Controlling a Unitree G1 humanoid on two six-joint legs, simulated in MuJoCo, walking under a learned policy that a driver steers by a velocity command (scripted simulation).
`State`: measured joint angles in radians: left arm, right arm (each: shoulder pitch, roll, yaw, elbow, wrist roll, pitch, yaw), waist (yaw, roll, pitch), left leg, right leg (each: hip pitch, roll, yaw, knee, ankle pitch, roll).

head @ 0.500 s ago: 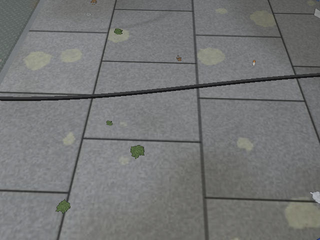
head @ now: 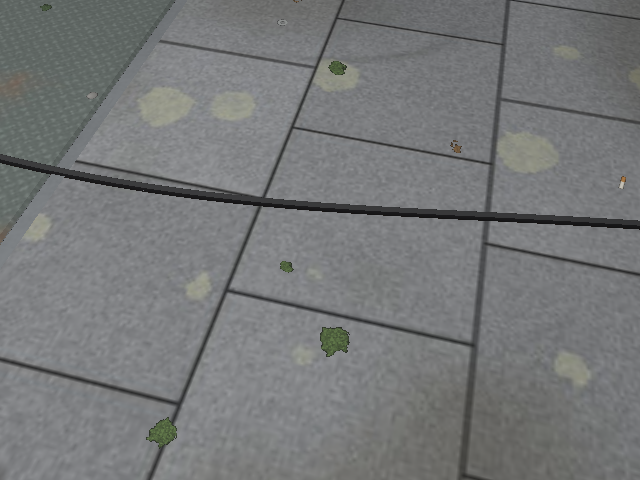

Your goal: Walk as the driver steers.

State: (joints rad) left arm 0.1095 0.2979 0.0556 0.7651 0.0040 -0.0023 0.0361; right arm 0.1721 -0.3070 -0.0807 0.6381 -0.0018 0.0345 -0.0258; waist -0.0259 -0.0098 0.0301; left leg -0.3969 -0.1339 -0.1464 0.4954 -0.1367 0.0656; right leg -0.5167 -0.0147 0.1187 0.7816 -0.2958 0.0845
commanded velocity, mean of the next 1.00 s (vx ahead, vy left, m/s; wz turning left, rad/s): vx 0.01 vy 0.00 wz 0.10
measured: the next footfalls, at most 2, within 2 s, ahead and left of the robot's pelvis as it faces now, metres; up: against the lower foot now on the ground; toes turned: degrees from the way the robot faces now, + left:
right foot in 0.08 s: +0.09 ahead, -0.15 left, +0.00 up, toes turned +5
left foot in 0.38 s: +0.04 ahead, +0.11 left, +0.00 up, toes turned +0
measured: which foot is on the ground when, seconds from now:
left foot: down 0.00-0.08, up 0.10-0.36, down 0.38-1.00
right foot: up 0.00-0.06, down 0.08-1.00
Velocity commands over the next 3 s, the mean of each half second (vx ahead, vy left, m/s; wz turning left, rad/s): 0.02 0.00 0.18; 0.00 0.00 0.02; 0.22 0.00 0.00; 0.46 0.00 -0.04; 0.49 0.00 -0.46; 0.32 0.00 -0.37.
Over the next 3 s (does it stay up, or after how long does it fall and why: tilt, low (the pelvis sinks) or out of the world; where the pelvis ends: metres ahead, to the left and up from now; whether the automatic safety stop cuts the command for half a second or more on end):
stays up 0.94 -0.04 0.00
